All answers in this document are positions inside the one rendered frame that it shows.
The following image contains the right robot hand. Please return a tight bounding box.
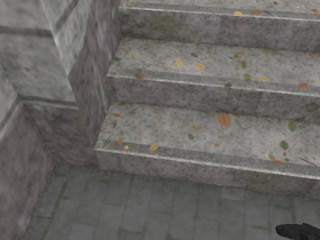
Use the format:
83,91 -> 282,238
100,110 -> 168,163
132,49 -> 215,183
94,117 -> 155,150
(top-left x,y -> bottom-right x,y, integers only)
275,223 -> 320,240

